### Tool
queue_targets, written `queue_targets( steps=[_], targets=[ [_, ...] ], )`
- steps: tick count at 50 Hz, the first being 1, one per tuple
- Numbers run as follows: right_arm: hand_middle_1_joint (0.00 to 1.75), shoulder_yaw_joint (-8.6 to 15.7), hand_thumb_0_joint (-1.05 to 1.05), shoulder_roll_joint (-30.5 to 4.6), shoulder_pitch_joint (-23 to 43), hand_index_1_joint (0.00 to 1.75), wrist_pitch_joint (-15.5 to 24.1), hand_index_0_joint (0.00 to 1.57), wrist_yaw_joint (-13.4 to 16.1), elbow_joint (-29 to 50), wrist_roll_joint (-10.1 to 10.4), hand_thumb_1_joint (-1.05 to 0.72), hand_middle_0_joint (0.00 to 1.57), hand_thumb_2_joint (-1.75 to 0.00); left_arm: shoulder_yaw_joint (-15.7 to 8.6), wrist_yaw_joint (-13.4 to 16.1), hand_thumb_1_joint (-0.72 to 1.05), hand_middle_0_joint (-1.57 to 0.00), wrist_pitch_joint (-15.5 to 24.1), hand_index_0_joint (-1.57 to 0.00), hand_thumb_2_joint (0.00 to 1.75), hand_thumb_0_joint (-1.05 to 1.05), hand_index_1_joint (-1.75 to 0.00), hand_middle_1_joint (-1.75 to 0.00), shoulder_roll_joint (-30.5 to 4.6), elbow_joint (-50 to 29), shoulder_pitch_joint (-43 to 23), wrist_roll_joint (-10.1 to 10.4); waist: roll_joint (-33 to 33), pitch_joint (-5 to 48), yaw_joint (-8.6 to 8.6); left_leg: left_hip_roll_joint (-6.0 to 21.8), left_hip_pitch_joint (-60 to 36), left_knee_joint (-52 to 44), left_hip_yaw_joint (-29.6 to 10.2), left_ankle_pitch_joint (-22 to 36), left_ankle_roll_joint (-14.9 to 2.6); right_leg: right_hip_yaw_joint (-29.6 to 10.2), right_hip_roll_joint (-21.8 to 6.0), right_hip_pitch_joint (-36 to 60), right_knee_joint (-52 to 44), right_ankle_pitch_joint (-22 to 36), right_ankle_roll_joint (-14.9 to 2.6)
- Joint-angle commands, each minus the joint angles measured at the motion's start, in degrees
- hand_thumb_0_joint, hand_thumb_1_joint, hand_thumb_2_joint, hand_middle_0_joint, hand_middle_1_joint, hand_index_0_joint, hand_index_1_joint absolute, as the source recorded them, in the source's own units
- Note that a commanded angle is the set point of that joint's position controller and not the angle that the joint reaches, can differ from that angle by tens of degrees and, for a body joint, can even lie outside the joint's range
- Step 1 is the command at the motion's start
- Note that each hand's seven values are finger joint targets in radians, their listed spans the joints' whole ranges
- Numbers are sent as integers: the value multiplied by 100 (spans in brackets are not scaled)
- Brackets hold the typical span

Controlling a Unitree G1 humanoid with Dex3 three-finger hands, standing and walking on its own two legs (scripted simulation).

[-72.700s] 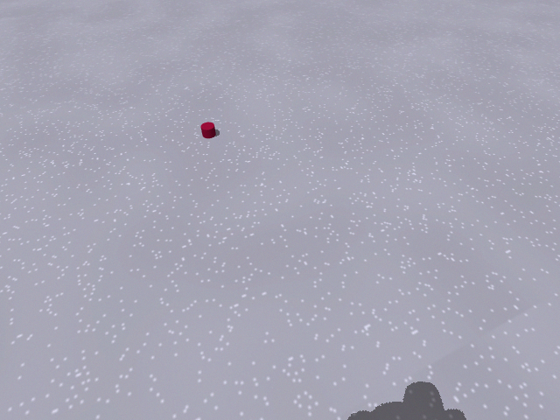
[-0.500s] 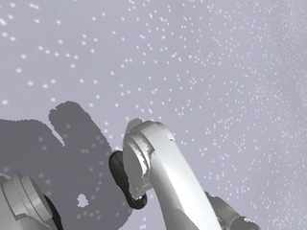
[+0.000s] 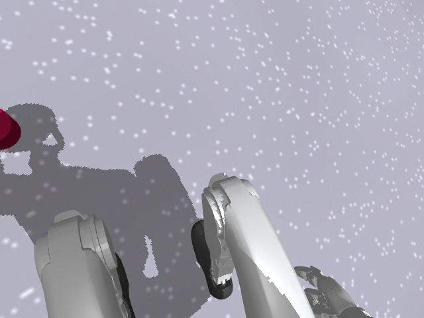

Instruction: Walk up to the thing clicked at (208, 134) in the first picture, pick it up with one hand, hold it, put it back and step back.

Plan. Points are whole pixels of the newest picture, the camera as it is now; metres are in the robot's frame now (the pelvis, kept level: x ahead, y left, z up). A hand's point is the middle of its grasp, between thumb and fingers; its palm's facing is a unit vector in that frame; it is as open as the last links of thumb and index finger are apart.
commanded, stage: withdraw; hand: left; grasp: from above
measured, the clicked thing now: out of the picture +0.51 +0.35 -0.32
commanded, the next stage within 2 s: home in 0.24 s
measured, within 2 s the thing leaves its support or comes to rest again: neither
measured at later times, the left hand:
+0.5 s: hand out of the picture +0.51 +0.36 -0.15, palm faces -0.37 -0.08 -0.92, open 13.4 cm
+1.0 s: hand out of the picture +0.33 +0.32 +0.05, palm faces -0.16 -0.72 -0.67, open 7.6 cm
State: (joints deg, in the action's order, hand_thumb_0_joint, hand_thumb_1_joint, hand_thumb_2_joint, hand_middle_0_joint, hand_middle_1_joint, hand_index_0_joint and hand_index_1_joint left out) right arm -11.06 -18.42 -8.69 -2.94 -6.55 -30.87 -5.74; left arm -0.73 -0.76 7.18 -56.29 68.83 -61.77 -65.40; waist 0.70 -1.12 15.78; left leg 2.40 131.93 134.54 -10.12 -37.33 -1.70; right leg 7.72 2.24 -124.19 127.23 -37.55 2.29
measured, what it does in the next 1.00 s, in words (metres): rises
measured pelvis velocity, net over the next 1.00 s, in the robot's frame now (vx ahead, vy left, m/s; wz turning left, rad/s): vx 0.01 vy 0.00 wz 0.13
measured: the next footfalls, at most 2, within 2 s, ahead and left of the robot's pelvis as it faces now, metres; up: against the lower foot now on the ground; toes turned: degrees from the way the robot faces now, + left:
none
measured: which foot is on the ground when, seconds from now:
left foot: down 0.00-1.00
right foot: down 0.00-1.00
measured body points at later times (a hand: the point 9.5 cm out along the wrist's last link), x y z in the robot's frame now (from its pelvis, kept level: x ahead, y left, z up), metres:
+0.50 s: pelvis +0.00 +0.00 -0.02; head +0.25 +0.09 +0.33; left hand +0.52 +0.37 -0.10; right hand +0.04 -0.26 -0.11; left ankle +0.08 +0.12 -0.32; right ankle +0.11 -0.12 -0.32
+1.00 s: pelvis +0.01 +0.00 +0.15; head +0.18 +0.07 +0.57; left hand +0.33 +0.35 +0.09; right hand +0.22 -0.23 +0.05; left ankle +0.08 +0.12 -0.32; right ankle +0.11 -0.12 -0.32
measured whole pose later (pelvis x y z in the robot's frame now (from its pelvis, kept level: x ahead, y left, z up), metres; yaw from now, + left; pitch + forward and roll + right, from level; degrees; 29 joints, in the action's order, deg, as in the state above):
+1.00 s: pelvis +0.01 +0.00 +0.15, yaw +8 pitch +32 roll -7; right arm -0.4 -15.6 -5.5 -0.4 -1.5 -32.3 1.6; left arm -4.8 -1.4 -6.2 -30.9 29.4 -18.0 -24.2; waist -1.6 10.6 4.4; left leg 2.0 102.6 105.8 -4.8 -35.4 -0.9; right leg 3.9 0.5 -97.5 101.8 -36.2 1.6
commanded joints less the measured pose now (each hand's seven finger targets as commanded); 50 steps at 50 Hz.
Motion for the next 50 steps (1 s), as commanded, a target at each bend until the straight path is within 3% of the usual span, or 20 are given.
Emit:
queue_targets(
  steps=[1, 4, 6, 7, 9, 12, 17, 19, 22, 23, 25, 30, 33, 35, 38, 42, 44, 48, 50],
  targets=[
    [30, 492, 0, -1558, -1229, 30, -193, 20, 264, -47, -32, -90, 20, -90, -236, 59, -52, -9, 372, -9, 99, 0, -98, -98, -1216, -796, -1688, 39, -1889, 3225, 355, -63, -2937, -1332, 176, 926, 85, 364, 187, 1327, -1209, 964, -541],
    [30, 375, 0, -1506, -1146, 30, -230, 20, 337, -94, -101, -90, 20, -90, -266, 276, -52, -10, 699, -9, 99, 0, -98, -97, -1336, -526, -1917, -89, -1937, 3274, 396, -71, -2918, -1227, 241, 872, 70, 364, 193, 1294, -1154, 969, -506],
    [30, 280, 0, -1391, -1118, 30, -237, 20, 333, -126, -152, -90, 20, -90, -254, 561, -53, -9, 840, -9, 99, 0, -99, -99, -1362, -313, -2087, -201, -2070, 3409, 389, -43, -2886, -1195, 330, 789, 33, 317, 216, 1424, -1076, 979, -451],
    [30, 244, 0, -1406, -1118, 30, -240, 20, 323, -162, -174, -90, 20, -90, -348, 734, -52, -10, 874, -10, 98, 0, -98, -98, -1547, -354, -2241, -272, -2209, 3538, 336, -45, -2962, -1189, 346, 857, 20, 315, 216, 1421, -1032, 1036, -430],
    [30, 199, 0, -1508, -1081, 30, -218, 20, 327, -193, -245, -90, 20, -90, -335, 1020, -53, -9, 915, -8, 99, 0, -99, -99, -1533, 96, -2213, -399, -2217, 3325, 436, -68, -2828, -1120, 324, 705, 45, 406, 220, 1219, -972, 891, -461],
    [30, 202, 0, -1569, -1133, 30, -162, 20, 299, -210, -266, -91, 20, -90, -582, 1366, -50, -11, 876, -11, 97, 0, -97, -97, -2055, -33, -2582, -663, -2665, 3811, 301, -49, -3131, -1132, 339, 780, 69, 396, 216, 1257, -821, 969, -457],
    [30, 302, 0, -1618, -1210, 30, -66, 20, 208, -104, -264, -91, 20, -90, -846, 1577, -53, -10, 547, -10, 98, 0, -98, -97, -2300, -189, -2480, -715, -3017, 4388, 191, -26, -3426, -1117, 364, 1140, 81, 398, 201, 1417, -709, 1258, -446],
    [30, 401, 0, -1626, -1289, 30, -67, 20, 185, -111, -240, -88, 20, -90, -944, 1501, -37, -25, 394, -22, 92, 0, -82, -81, -2309, -360, -2330, -662, -2943, 4575, 113, -52, -3410, -1135, 411, 1151, 61, 371, 187, 1529, -809, 1240, -445],
    [30, 570, 0, -1564, -1379, 30, -85, 20, 153, -149, -163, -89, 20, -90, -915, 1210, -13, -23, 169, -21, 87, 0, -60, -58, -2006, -673, -1906, -352, -2945, 4861, -21, -60, -3574, -1304, 448, 1236, 45, 311, 175, 1706, -951, 1302, -428],
    [30, 649, 0, -1591, -1426, 30, -101, 20, 156, -174, -127, -89, 20, -90, -897, 1091, -5, -22, 87, -21, 86, 0, -57, -55, -1829, -648, -1596, -199, -2828, 4597, -69, -87, -3489, -1404, 429, 1143, 66, 320, 153, 1571, -1021, 1168, -471],
    [30, 793, 0, -1541, -1499, 30, -142, 20, 153, -134, -57, -89, 20, -90, -924, 816, 10, -20, -26, -19, 79, 0, -48, -46, -1615, -1196, -1204, 150, -2646, 4853, -224, -103, -3561, -1561, 478, 1137, 46, 269, 143, 1880, -1223, 1148, -470],
    [30, 1138, 0, -1321, -1449, 30, -232, 20, 198, 4, 226, -90, 20, -90, -1141, 118, 50, -18, -270, -18, 76, 0, -30, -29, -1099, -2929, -42, 1394, -2364, 5576, -690, -103, -4271, -2148, 523, 1464, 2, 12, 115, 2501, -1675, 1375, -473],
    [30, 1269, 0, -1147, -1283, 30, -215, 20, 279, 0, 383, -90, 20, -90, -1196, -49, 74, -19, -446, -19, 82, 0, -28, -28, -580, -3562, 645, 2105, -1893, 5162, -761, -100, -4194, -2490, 453, 1137, -56, -73, 86, 2387, -1999, 1183, -474],
    [30, 1313, 0, -1015, -1104, 30, -170, 20, 307, -2, 452, -90, 20, -90, -1039, -91, 88, -20, -547, -20, 89, 0, -30, -30, -68, -3828, 1121, 2486, -1777, 4732, -734, -67, -4229, -2832, 386, 829, -66, -101, 74, 2400, -2246, 1001, -454],
    [30, 1409, 0, -923, -978, 30, -63, 20, 347, 24, 554, -90, 20, -90, -1072, -51, 90, -20, -671, -20, 90, 0, -30, -30, 250, -4302, 1601, 2949, -1626, 4705, -857, -5, -4628, -3399, 282, 488, -78, -136, 54, 2806, -2586, 885, -394],
    [30, 1472, 0, -865, -714, 30, 115, 20, 439, 63, 639, -90, 20, -90, -814, -18, 90, -20, -885, -20, 90, 0, -30, -30, 934, -4583, 2232, 3488, -1568, 4284, -851, 48, -5336, -4058, 107, 419, -13, -148, 4, 2952, -2974, 830, -378],
    [30, 1474, 0, -856, -588, 30, 223, 20, 503, 116, 679, -90, 20, -90, -917, 46, 90, -20, -981, -20, 90, 0, -30, -30, 1010, -4936, 2403, 3772, -1646, 4226, -963, 37, -5697, -4465, -23, 262, 34, -168, -26, 3197, -3160, 814, -365],
    [30, 1457, 0, -710, -324, 30, 442, 20, 625, 243, 737, -90, 20, -90, -775, 151, 90, -20, -1247, -20, 90, 0, -30, -30, 1590, -5146, 3290, 4383, -1193, 4007, -947, -25, -6016, -4866, 148, 225, 20, -270, -48, 3895, -3830, 752, -343],
    [30, 1468, 0, -693, -224, 30, 547, 20, 700, 309, 754, -90, 20, -90, -873, 216, 91, -20, -1378, -20, 92, 0, -31, -31, 1589, -5611, 3358, 4660, -1356, 4239, -1045, -42, -6427, -5059, 244, 464, 40, -346, -67, 4245, -4096, 865, -360]
  ],
)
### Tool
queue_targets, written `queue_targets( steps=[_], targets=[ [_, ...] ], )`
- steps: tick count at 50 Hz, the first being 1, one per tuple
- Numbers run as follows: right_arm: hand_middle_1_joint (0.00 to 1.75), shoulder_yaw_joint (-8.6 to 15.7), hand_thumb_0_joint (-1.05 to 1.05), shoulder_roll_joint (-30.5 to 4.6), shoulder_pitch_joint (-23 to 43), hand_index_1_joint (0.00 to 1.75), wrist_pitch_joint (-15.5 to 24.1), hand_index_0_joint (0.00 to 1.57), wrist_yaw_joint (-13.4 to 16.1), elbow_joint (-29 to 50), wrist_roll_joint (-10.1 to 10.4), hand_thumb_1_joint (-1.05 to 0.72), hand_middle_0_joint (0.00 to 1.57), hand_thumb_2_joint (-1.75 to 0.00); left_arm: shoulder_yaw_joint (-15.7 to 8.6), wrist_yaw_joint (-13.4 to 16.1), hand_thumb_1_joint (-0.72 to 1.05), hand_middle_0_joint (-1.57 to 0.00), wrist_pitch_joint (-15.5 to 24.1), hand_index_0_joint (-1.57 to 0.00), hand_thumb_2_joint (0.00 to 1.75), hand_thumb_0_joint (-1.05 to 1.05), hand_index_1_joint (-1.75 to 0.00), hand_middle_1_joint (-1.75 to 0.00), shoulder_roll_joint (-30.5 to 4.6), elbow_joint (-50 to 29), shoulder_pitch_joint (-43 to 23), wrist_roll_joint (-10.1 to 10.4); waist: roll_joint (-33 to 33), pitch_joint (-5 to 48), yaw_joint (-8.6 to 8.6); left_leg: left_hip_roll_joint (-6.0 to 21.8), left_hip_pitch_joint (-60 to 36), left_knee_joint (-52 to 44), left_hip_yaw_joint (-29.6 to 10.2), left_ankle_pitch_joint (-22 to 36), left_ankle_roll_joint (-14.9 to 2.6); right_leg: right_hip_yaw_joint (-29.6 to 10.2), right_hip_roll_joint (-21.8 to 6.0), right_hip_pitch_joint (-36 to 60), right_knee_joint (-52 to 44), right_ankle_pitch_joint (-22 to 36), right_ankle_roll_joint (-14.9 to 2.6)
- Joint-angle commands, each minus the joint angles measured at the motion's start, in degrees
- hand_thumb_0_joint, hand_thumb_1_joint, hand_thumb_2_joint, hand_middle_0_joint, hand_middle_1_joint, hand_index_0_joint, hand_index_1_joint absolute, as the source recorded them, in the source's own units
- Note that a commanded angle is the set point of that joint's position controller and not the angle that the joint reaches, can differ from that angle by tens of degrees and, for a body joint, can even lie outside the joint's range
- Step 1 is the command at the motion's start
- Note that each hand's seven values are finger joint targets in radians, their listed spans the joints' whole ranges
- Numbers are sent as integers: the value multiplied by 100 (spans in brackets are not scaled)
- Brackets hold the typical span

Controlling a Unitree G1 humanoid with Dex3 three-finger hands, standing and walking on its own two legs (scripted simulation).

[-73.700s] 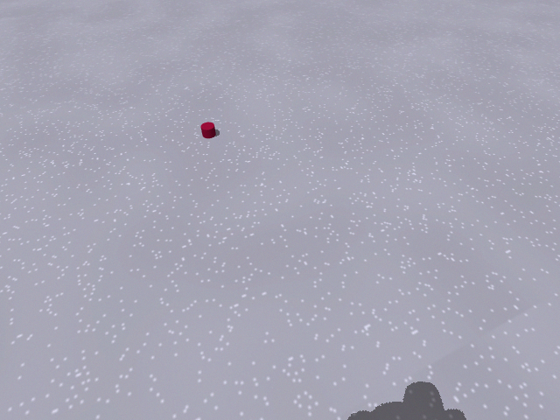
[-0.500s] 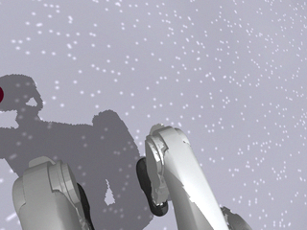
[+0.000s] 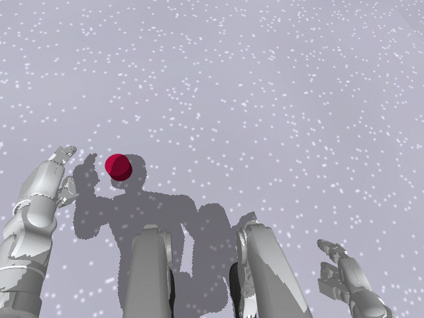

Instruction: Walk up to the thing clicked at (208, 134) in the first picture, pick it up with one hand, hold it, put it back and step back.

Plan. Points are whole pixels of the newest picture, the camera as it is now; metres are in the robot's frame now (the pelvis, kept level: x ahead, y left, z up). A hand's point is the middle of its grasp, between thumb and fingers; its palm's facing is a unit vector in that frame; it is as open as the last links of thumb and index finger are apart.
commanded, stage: home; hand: left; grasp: from above
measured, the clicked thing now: (119, 167) +0.55 +0.28 -0.48
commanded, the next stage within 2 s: none
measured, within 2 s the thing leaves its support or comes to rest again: neither
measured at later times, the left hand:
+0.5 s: hand (57, 234) +0.26 +0.20 +0.09, palm faces +0.12 -0.96 -0.24, open 7.4 cm
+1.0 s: hand (29, 286) +0.21 +0.19 +0.16, palm faces +0.15 -0.97 -0.20, open 7.4 cm
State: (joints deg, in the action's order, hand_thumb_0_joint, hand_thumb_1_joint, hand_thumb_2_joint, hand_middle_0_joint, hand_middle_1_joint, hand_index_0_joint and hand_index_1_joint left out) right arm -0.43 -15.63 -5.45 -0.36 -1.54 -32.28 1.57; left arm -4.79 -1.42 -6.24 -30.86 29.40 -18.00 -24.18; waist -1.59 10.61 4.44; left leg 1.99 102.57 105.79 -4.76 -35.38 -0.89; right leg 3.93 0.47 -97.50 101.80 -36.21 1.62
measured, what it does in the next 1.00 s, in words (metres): rises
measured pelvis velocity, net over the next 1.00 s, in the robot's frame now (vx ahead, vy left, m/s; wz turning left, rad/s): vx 0.07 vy -0.01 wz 0.10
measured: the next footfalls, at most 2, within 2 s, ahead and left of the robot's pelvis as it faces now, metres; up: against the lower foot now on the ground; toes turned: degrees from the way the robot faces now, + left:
none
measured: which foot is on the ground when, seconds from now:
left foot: down 0.00-1.00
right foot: down 0.00-1.00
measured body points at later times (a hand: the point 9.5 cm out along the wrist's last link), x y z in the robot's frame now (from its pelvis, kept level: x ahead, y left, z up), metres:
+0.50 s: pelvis +0.06 -0.01 +0.17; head +0.12 +0.02 +0.62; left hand +0.25 +0.25 +0.11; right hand +0.22 -0.24 +0.09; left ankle +0.08 +0.11 -0.47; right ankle +0.08 -0.14 -0.47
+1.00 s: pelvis +0.07 -0.01 +0.21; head +0.09 +0.00 +0.66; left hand +0.20 +0.24 +0.18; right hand +0.27 -0.22 +0.16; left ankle +0.08 +0.11 -0.47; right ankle +0.08 -0.14 -0.47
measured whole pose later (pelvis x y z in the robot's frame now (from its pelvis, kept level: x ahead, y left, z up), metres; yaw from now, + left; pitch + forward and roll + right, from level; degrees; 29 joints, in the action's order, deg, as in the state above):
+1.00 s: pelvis +0.07 -0.01 +0.21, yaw +6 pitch +10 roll -3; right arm -2.7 -12.4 -15.4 14.2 10.6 -29.6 0.6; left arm -1.7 1.0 -25.7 -12.6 -6.3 28.7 2.8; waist -2.5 9.3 1.8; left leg 1.6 40.2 57.0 -3.2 -26.6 0.3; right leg 3.8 0.0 -35.6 52.9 -27.0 0.6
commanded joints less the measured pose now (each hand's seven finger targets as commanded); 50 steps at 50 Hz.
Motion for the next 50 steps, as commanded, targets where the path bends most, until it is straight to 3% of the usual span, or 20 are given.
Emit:
queue_targets(
  steps=[1, 3, 6, 11, 16, 22, 25, 29, 32, 40, 45, 50],
  targets=[
    [30, 383, 0, -930, -482, 30, 331, 20, 238, 475, 44, -90, 20, -90, -470, 327, 91, -20, -145, -20, 92, 0, -31, -31, -875, -1525, -705, 667, -1000, 2916, 71, -1, -3576, -2301, -273, 261, -38, 9, 115, 1770, -1722, 714, -286],
    [30, 341, 0, -837, -392, 30, 423, 20, 313, 516, 62, -90, 20, -90, -334, 382, 90, -20, -279, -20, 91, 0, -31, -31, -481, -1743, -295, 992, -814, 2627, 137, -34, -3599, -2525, -225, 149, -53, -59, 112, 2116, -2069, 622, -278],
    [30, 304, 0, -734, -333, 30, 558, 20, 429, 552, 63, -90, 20, -90, -379, 477, 90, -20, -491, -20, 90, 0, -30, -30, -305, -1978, 236, 1434, -594, 2467, 142, -70, -3842, -2782, -61, 353, -82, -167, 111, 2763, -2600, 717, -271],
    [30, 211, 0, -620, -374, 30, 734, 20, 631, 644, 91, -90, 20, -90, -438, 599, 90, -20, -840, -20, 90, 0, -30, -30, 19, -2440, 979, 1956, -508, 2333, 52, -62, -4705, -3482, -89, 868, -49, -206, 104, 3685, -3245, 1158, -268],
    [30, 96, 0, -481, -573, 30, 922, 20, 889, 635, 65, -90, 20, -90, -364, 666, 90, -20, -1158, -20, 90, 0, -30, -30, 522, -2808, 1831, 2360, -484, 1924, 51, -60, -5433, -4105, -57, 1489, -18, -192, 113, 4520, -3922, 1660, -260],
    [30, 2, 0, -384, -729, 30, 1139, 20, 1136, 783, 40, -90, 20, -90, -336, 633, 90, -20, -1450, -20, 90, 0, -30, -30, 889, -3368, 2838, 2721, -406, 1274, -35, -117, -6067, -4873, 87, 1616, -16, -162, 121, 5436, -4813, 1806, -224],
    [30, 8, 0, -341, -841, 30, 1238, 20, 1215, 881, 9, -90, 20, -90, -268, 602, 90, -20, -1540, -20, 90, 0, -30, -30, 1033, -3772, 3457, 2775, -452, 1105, -101, -127, -6468, -5209, 111, 1979, 17, -97, 140, 5812, -5096, 2075, -232],
    [30, 5, 0, -299, -841, 30, 1342, 20, 1276, 1053, -6, -90, 20, -90, -62, 557, 90, -20, -1642, -20, 90, 0, -30, -30, 1201, -4337, 4046, 2764, -344, 749, -114, -150, -6674, -5537, 140, 2001, 0, -27, 166, 6067, -5447, 2062, -223],
    [30, 31, 0, -301, -816, 30, 1416, 20, 1300, 1093, -35, -90, 20, -90, -36, 507, 90, -20, -1712, -20, 90, 0, -30, -30, 1254, -4497, 4415, 2743, -289, 385, -138, -122, -6771, -5776, 57, 1883, 5, 25, 185, 6089, -5598, 1925, -223],
    [30, 80, 0, -354, -767, 30, 1634, 20, 1328, 1134, -102, -90, 20, -90, 39, 340, 90, -20, -1722, -20, 90, 0, -30, -30, 1273, -4756, 4419, 2703, -56, 120, -52, -186, -6911, -5837, 191, 1771, -41, 10, 141, 6142, -5834, 1790, -177],
    [30, 92, 0, -384, -695, 30, 1739, 20, 1311, 1102, -131, -90, 20, -90, -26, 277, 90, -20, -1655, -20, 90, 0, -30, -30, 1241, -4698, 4377, 2682, -90, 58, -139, -194, -6893, -5905, 159, 1531, -22, 10, 124, 6164, -5821, 1577, -164],
    [30, 93, 0, -366, -703, 30, 1779, 20, 1309, 1072, -130, -90, 20, -90, -15, 305, 90, -20, -1664, -20, 90, 0, -30, -30, 1226, -4771, 4456, 2654, -174, 295, -172, -202, -7028, -5833, 177, 1883, -4, -8, 117, 6279, -5748, 1889, -175]
  ],
)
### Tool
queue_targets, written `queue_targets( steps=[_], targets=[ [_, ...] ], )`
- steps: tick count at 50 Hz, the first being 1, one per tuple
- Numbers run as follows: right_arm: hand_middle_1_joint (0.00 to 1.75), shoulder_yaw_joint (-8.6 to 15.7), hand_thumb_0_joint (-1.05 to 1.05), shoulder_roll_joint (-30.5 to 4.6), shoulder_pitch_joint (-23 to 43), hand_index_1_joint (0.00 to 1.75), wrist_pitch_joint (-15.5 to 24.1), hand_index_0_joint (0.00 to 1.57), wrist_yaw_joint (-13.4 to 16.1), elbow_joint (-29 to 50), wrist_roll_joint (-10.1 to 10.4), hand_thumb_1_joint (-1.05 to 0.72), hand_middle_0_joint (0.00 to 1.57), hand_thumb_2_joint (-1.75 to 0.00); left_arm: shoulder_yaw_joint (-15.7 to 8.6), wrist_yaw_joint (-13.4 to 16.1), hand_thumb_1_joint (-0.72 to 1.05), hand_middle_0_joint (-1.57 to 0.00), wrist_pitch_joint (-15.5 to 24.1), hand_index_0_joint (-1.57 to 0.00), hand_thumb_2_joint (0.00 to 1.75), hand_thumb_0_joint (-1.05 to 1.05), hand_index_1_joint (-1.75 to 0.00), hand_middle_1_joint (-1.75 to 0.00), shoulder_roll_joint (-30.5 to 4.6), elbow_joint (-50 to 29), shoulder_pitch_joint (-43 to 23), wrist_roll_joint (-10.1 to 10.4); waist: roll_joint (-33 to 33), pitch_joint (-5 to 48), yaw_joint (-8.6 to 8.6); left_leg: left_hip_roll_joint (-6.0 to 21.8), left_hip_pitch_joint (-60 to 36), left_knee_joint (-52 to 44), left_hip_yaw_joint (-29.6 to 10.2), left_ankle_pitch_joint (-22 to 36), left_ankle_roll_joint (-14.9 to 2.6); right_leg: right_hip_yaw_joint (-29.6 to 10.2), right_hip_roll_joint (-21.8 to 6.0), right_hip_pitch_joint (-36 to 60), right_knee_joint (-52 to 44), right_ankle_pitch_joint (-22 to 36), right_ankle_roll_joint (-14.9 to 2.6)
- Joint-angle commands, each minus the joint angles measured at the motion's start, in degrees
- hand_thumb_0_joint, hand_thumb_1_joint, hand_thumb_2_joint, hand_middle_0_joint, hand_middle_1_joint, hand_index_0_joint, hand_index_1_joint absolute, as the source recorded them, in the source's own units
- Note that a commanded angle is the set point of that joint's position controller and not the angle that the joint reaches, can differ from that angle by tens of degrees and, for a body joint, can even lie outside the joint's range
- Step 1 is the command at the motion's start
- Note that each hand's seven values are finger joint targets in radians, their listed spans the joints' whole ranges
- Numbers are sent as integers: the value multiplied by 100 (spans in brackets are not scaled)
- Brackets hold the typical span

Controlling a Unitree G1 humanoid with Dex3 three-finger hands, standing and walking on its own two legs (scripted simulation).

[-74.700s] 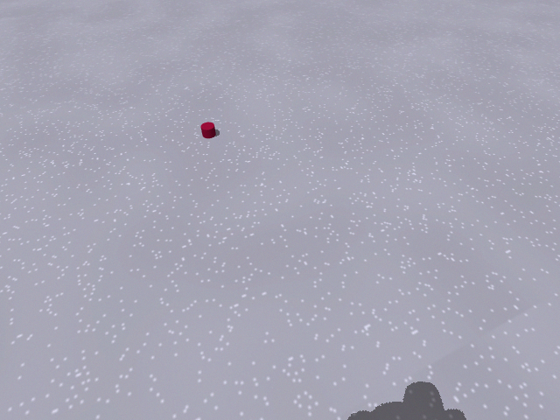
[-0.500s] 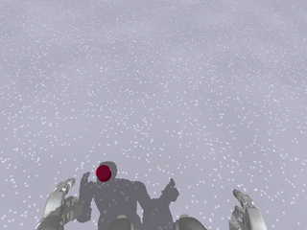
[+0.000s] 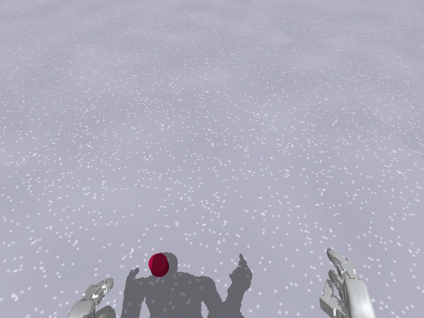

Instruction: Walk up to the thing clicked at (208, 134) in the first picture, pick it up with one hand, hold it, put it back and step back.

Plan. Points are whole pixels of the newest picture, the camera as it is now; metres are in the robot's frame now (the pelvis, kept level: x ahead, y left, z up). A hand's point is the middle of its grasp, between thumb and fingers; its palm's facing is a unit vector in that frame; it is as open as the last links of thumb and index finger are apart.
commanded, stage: home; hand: left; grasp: from above
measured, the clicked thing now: (159, 265) +0.50 +0.24 -0.69
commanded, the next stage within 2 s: stand in 1.72 s
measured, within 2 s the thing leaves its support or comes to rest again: neither
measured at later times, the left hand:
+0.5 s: hand out of the picture +0.17 +0.17 -0.05, palm faces +0.03 -0.98 -0.20, open 7.4 cm
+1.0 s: hand out of the picture +0.17 +0.18 -0.05, palm faces +0.03 -0.98 -0.20, open 7.4 cm
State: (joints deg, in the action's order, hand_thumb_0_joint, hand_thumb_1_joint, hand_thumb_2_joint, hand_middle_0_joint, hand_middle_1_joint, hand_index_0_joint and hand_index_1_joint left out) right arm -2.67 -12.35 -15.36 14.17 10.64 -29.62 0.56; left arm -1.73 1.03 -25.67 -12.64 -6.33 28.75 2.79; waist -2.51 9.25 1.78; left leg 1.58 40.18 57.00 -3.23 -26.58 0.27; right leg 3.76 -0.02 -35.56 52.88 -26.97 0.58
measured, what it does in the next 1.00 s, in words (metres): stands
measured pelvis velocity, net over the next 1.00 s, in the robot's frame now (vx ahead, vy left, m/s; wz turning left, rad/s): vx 0.00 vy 0.00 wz -0.01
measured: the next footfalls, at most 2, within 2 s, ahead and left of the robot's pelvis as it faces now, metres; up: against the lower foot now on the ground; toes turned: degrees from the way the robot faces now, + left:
none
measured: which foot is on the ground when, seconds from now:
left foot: down 0.00-1.00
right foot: down 0.00-1.00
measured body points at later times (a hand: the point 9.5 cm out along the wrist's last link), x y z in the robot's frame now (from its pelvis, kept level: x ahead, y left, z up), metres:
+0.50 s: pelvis +0.00 +0.00 +0.00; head +0.02 +0.00 +0.45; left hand +0.16 +0.23 -0.03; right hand +0.15 -0.25 -0.06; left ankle +0.02 +0.12 -0.68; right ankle -0.01 -0.13 -0.68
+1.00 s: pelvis +0.00 +0.00 +0.00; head +0.02 +0.00 +0.45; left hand +0.16 +0.23 -0.03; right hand +0.16 -0.24 -0.06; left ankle +0.02 +0.12 -0.68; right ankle -0.01 -0.13 -0.68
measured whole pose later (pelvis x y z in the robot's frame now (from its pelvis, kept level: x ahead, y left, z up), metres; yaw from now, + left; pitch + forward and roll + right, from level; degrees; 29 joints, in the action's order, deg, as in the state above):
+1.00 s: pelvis +0.00 +0.00 +0.00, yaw -1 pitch +10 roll -3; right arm -2.2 -12.3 -16.7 14.1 10.6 -31.2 0.6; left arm -1.4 1.1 -25.4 -13.1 -6.6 28.8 2.8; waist -2.5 9.3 2.0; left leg 1.9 39.7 57.1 -2.7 -27.2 0.4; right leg 3.2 0.2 -35.5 53.3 -27.5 0.5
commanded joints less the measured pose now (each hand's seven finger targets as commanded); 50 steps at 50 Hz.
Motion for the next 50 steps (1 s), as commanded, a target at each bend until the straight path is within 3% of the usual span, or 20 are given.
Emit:
queue_targets(
  steps=[1, 6, 18, 26, 34, 38, 39, 43, 46, 47, 48, 50],
  targets=[
    [30, 315, 0, -700, 285, 30, 328, 20, 91, 794, -23, -90, 20, -90, -310, 63, 90, -20, 276, -20, 90, 0, -30, -30, -598, -1215, -225, -42, -116, 406, 79, -157, -802, -948, 23, 1072, -116, 9, 163, 87, -848, 1012, -82],
    [30, 339, 0, -712, 261, 30, 329, 20, 93, 750, -49, -90, 20, -90, -325, 77, 90, -20, 283, -20, 90, 0, -30, -30, -606, -1152, -158, -46, -108, 491, 92, -154, -846, -861, 31, 1334, -110, -6, 166, 130, -813, 1263, -73],
    [30, 324, 0, -700, 286, 30, 338, 20, 91, 758, -25, -90, 20, -90, -379, 81, 90, -20, 249, -20, 90, 0, -30, -30, -618, -1131, -127, 6, 9, 377, 7, -145, -747, -916, 51, 1090, -130, -9, 161, 136, -904, 1052, -56],
    [30, 361, 0, -726, 224, 30, 330, 20, 94, 721, -30, -90, 20, -90, -381, 67, 90, -20, 267, -20, 90, 0, -30, -30, -632, -1127, -148, -21, -44, 459, 41, -110, -846, -925, 35, 1262, -105, -10, 182, 145, -810, 1158, -80],
    [30, 347, 0, -716, 262, 30, 332, 20, 89, 726, -20, -90, 20, -90, -333, 45, 90, -20, 257, -20, 90, 0, -30, -30, -609, -1061, -186, -19, -45, 277, 56, -118, -721, -1009, 22, 839, -118, -20, 175, 50, -874, 818, -68],
    [30, 345, 0, -715, 263, 30, 320, 20, 88, 737, -12, -90, 20, -90, -287, 45, 90, -20, 255, -20, 90, 0, -30, -30, -570, -1017, -107, -12, -35, 321, 53, -119, -750, -955, 33, 1025, -118, -14, 168, 57, -850, 971, -72],
    [30, 342, 0, -711, 247, 30, 322, 20, 88, 718, -26, -90, 20, -90, -380, 53, 90, -20, 294, -20, 90, 0, -30, -30, -714, -1309, -307, -12, -107, 350, 59, -118, -773, -946, 36, 1031, -113, -12, 175, 77, -844, 972, -72],
    [30, 339, 0, -701, 254, 30, 319, 20, 89, 751, -17, -90, 20, -90, -259, 52, 90, -20, 249, -20, 90, 0, -30, -30, -529, -1022, -89, -3, 72, 315, 62, -141, -700, -881, 61, 1063, -134, -26, 155, 59, -871, 1037, -57],
    [30, 377, 0, -749, 232, 30, 304, 20, 78, 727, -21, -90, 20, -90, -428, 56, 90, -20, 303, -20, 90, 0, -30, -30, -776, -1371, -243, -13, -167, 505, 7, -99, -836, -958, -5, 1234, -89, 4, 185, 146, -745, 1107, -96],
    [30, 377, 0, -742, 207, 30, 298, 20, 77, 678, -30, -90, 20, -90, -377, 61, 90, -20, 311, -20, 90, 0, -30, -30, -727, -1255, -230, -31, -171, 384, 40, -90, -830, -967, 1, 1205, -82, 14, 195, 73, -730, 1073, -100],
    [30, 341, 0, -695, 251, 30, 296, 20, 81, 733, -25, -90, 20, -90, -173, 41, 90, -20, 261, -20, 90, 0, -30, -30, -489, -898, -44, -41, -61, 295, 86, -105, -761, -934, 8, 1193, -98, 14, 183, 29, -775, 1086, -83],
    [30, 353, 0, -699, 239, 30, 300, 20, 88, 744, -22, -90, 20, -90, -369, 72, 90, -20, 285, -20, 90, 0, -30, -30, -660, -1207, -186, -5, -26, 407, 35, -119, -752, -922, 11, 1122, -114, -1, 173, 108, -812, 1050, -79]
  ],
)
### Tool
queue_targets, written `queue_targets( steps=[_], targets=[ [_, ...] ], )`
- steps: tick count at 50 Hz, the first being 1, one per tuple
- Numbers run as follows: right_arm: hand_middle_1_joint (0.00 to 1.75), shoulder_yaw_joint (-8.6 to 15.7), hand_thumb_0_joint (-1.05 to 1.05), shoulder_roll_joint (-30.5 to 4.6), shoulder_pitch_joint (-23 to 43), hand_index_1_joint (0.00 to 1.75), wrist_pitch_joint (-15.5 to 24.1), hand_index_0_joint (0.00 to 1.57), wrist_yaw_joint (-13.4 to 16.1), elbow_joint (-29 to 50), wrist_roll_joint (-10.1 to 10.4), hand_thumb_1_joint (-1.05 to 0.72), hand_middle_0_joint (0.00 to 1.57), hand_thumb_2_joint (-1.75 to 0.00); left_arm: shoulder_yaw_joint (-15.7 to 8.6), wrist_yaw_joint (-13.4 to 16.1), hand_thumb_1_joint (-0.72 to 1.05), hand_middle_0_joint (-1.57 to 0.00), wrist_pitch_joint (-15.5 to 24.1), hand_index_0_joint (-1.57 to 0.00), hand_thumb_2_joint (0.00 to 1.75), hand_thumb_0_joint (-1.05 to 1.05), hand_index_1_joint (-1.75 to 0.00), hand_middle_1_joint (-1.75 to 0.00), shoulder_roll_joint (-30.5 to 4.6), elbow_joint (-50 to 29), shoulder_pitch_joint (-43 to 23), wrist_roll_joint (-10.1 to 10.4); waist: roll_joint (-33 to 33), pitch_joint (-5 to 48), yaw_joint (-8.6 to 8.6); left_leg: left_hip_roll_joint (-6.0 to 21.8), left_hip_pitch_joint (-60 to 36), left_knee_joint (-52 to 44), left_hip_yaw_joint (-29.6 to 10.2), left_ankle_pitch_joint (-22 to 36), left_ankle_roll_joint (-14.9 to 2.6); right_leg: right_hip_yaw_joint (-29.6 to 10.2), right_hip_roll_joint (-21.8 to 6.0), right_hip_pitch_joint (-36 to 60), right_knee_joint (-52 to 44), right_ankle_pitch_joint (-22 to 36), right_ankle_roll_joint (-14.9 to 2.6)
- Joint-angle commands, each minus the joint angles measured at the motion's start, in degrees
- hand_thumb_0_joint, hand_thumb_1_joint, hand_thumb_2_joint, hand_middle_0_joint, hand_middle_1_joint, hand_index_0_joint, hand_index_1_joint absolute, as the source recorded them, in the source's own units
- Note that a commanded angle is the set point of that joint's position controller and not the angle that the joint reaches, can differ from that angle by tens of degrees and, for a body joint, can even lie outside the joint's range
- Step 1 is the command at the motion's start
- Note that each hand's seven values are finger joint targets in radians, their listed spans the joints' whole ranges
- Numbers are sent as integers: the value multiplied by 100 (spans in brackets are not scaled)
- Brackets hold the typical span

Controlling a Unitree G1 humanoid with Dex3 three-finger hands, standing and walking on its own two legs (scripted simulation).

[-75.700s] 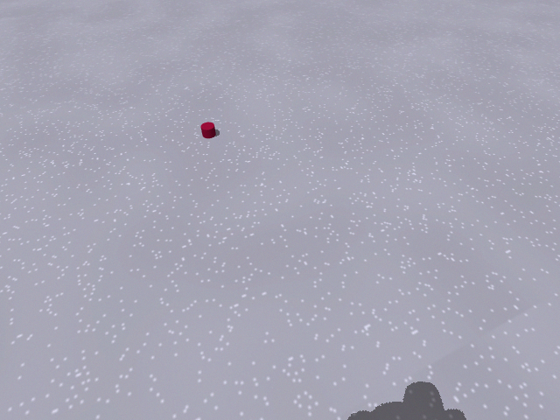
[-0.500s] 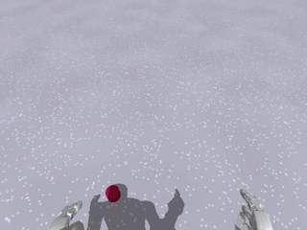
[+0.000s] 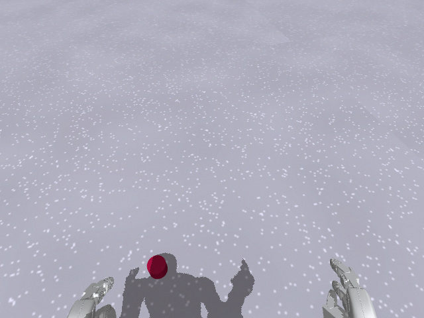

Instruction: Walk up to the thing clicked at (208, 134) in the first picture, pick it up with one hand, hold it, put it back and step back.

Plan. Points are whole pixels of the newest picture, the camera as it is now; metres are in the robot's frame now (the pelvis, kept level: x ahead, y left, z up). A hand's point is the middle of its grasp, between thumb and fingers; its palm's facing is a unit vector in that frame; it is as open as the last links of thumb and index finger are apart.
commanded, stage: home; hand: left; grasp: from above
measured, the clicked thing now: (157, 267) +0.49 +0.24 -0.69
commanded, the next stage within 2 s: stand in 0.72 s
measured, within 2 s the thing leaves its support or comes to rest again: neither
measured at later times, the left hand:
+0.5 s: hand out of the picture +0.16 +0.18 -0.05, palm faces +0.04 -0.98 -0.20, open 7.4 cm
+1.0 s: hand out of the picture +0.14 +0.22 -0.09, palm faces +0.02 -0.95 -0.32, open 7.4 cm
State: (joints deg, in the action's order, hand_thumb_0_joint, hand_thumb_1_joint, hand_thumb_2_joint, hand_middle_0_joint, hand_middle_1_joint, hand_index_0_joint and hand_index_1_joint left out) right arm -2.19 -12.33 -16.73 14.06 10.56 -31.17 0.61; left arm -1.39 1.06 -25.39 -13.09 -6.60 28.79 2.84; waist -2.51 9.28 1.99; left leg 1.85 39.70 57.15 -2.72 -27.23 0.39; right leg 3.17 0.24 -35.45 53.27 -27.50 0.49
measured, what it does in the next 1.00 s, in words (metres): stands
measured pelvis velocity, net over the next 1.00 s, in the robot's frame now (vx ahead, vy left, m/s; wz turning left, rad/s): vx -0.01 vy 0.00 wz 0.00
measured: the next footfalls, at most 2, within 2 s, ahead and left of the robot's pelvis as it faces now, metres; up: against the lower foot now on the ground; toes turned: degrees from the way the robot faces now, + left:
none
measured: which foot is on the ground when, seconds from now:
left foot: down 0.00-1.00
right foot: down 0.00-1.00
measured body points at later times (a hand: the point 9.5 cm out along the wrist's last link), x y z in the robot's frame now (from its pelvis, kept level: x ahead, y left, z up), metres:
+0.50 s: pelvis +0.00 +0.00 +0.00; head +0.01 +0.00 +0.45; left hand +0.15 +0.23 -0.03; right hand +0.16 -0.25 -0.06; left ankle +0.01 +0.12 -0.68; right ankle -0.01 -0.13 -0.68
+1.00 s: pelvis -0.01 +0.00 +0.02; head +0.02 +0.00 +0.47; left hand +0.14 +0.27 -0.07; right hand +0.13 -0.26 -0.09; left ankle +0.01 +0.12 -0.68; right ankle -0.01 -0.13 -0.68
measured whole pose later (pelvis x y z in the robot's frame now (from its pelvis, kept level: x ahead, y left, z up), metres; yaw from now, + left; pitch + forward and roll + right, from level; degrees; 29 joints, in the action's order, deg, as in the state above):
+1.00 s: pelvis -0.01 +0.00 +0.02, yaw +0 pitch +2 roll +0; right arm 0.7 -15.8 -10.0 3.7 1.5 -45.9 -3.4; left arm -1.4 1.6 -5.8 -15.8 29.8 12.8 -2.8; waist 0.5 -0.2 -1.7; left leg -0.2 26.9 47.3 -0.6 -22.6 -0.2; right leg 1.2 -1.9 -24.9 47.5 -24.9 0.6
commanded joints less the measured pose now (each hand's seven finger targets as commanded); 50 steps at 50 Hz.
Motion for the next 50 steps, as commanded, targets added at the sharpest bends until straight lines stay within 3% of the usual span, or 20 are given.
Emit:
queue_targets(
  steps=[1, 2, 4, 7, 10, 12, 16, 18, 19, 21, 31, 33, 34, 40, 41, 42, 43, 45, 47, 50],
  targets=[
    [30, 307, 0, -708, 370, 30, 312, 20, 88, 899, -25, -90, 20, -90, -332, 56, 90, -20, 248, -20, 90, 0, -30, -30, -545, -1033, -123, -16, -22, 418, 40, -146, -714, -932, -35, 1204, -125, 49, 148, 89, -842, 1110, -73],
    [30, 308, 0, -714, 362, 30, 306, 20, 84, 873, -30, -90, 20, -90, -413, 58, 90, -20, 277, -20, 90, 0, -30, -30, -677, -1306, -256, -4, -107, 410, -1, -141, -706, -943, -28, 1169, -118, 55, 149, 83, -837, 1074, -78],
    [30, 302, 0, -712, 359, 30, 300, 20, 83, 893, -27, -90, 20, -90, -267, 41, 90, -20, 230, -20, 90, 0, -30, -30, -472, -911, -12, -12, 6, 350, 50, -129, -691, -945, -58, 1240, -118, 74, 158, 55, -814, 1122, -80],
    [30, 323, 0, -725, 345, 30, 289, 20, 90, 925, -22, -90, 20, -90, -361, 55, 90, -20, 244, -20, 90, 0, -30, -30, -588, -1117, -112, -3, -35, 559, 49, -147, -782, -853, -13, 1493, -121, 42, 145, 151, -805, 1362, -66],
    [30, 327, 0, -716, 313, 30, 276, 20, 91, 872, -31, -90, 20, -90, -391, 73, 90, -20, 278, -20, 90, 0, -30, -30, -659, -1254, -228, -28, -113, 444, 24, -134, -784, -885, 1, 1422, -110, 41, 143, 98, -783, 1290, -80],
    [30, 321, 0, -718, 364, 30, 281, 20, 78, 904, -29, -90, 20, -90, -284, 49, 90, -20, 243, -20, 90, 0, -30, -30, -469, -926, -40, -15, -2, 368, 45, -122, -697, -929, -57, 1311, -111, 73, 157, 75, -789, 1189, -80],
    [30, 315, 0, -694, 368, 30, 287, 20, 82, 923, -32, -90, 20, -90, -425, 65, 90, -20, 271, -20, 90, 0, -30, -30, -675, -1303, -275, -26, -128, 354, 1, -154, -645, -949, -5, 1031, -120, 47, 136, 37, -860, 963, -75],
    [30, 324, 0, -697, 362, 30, 285, 20, 95, 924, -24, -90, 20, -90, -398, 64, 90, -20, 270, -20, 90, 0, -30, -30, -645, -1218, -182, -12, 19, 390, 19, -153, -669, -891, 18, 1130, -130, 41, 137, 61, -864, 1054, -55],
    [30, 311, 0, -698, 368, 30, 291, 20, 83, 954, -27, -90, 20, -90, -192, 39, 90, -20, 213, -20, 90, 0, -30, -30, -367, -793, 99, -19, 116, 314, 64, -161, -609, -891, -1, 1099, -135, 38, 138, 31, -859, 1047, -52],
    [30, 338, 0, -723, 373, 30, 285, 20, 84, 976, -16, -90, 20, -90, -442, 58, 90, -20, 259, -20, 90, 0, -30, -30, -658, -1311, -185, 3, -144, 494, -11, -162, -675, -903, 18, 1140, -120, 27, 129, 73, -836, 1076, -73],
    [30, 317, 0, -694, 383, 30, 270, 20, 80, 1004, -9, -90, 20, -90, -328, 53, 90, -20, 239, -20, 90, 0, -30, -30, -504, -1037, 15, 14, 33, 399, 38, -171, -584, -845, 38, 1071, -139, 18, 129, 36, -877, 1042, -49],
    [30, 329, 0, -718, 362, 30, 252, 20, 83, 952, -11, -90, 20, -90, -432, 68, 90, -20, 281, -20, 90, 0, -30, -30, -680, -1294, -178, 2, -62, 435, 13, -169, -626, -850, 44, 1105, -134, 12, 128, 48, -852, 1065, -56],
    [30, 321, 0, -700, 369, 30, 250, 20, 80, 975, -9, -90, 20, -90, -338, 56, 90, -20, 254, -20, 90, 0, -30, -30, -557, -1052, -19, -15, 1, 423, 47, -168, -626, -840, 26, 1147, -138, 19, 131, 62, -850, 1110, -52],
    [30, 330, 0, -703, 341, 30, 238, 20, 79, 953, -8, -90, 20, -90, -383, 74, 90, -20, 307, -20, 90, 0, -30, -30, -637, -1248, -162, -10, -103, 462, 33, -132, -728, -876, -9, 1324, -116, 35, 147, 81, -775, 1231, -77],
    [30, 544, 0, -1293, 731, 30, -370, 20, -262, -414, -659, -90, 20, -90, -379, 284, 90, -20, 1464, -20, 90, 0, -30, -30, -1034, 763, -1872, -664, 164, -931, -377, 118, -773, -1473, -301, 2295, -394, -363, -307, 1064, -950, 1249, -179],
    [30, 635, 0, -1381, 823, 30, -600, 20, -427, -552, -701, -90, 20, -90, -497, 241, 90, -20, 1842, -20, 90, 0, -30, -30, -1137, 1833, -1293, -684, 425, -393, -427, 56, -1089, -1376, -118, 2454, -473, -699, -393, 1337, -1138, 1364, -377],
    [30, 661, 0, -1418, 775, 30, -727, 20, -533, -386, -725, -90, 20, -90, -463, 201, 90, -20, 2016, -20, 90, 0, -30, -30, -1158, 2075, -1162, -672, 489, -355, -339, 21, -1255, -1351, -234, 2300, -473, -865, -360, 1107, -1279, 1395, -506],
    [30, 651, 0, -1290, 682, 30, -812, 20, -737, -668, -513, -90, 20, -90, -385, 146, 90, -20, 2244, -20, 90, 0, -30, -30, -1227, 2571, -1370, -694, 350, -23, -321, -27, -1631, -1461, -154, 2165, -419, -963, -557, 1635, -1269, 1817, -456],
    [30, 638, 0, -1202, 780, 30, -845, 20, -878, -871, -375, -90, 20, -90, -406, 118, 90, -20, 2276, -20, 90, 0, -30, -30, -1147, 3097, -1621, -601, 403, -164, -366, -28, -1826, -1704, -188, 2012, -382, -811, -521, 1583, -1487, 1699, -336],
    [30, 671, 0, -1208, 957, 30, -936, 20, -956, -1190, -367, -90, 20, -90, -393, 151, 90, -20, 2379, -20, 90, 0, -30, -30, -1102, 3852, -1759, -572, 267, -299, -431, 86, -2046, -2111, -398, 1865, -426, -657, -483, 1695, -1699, 1424, -223]
  ],
)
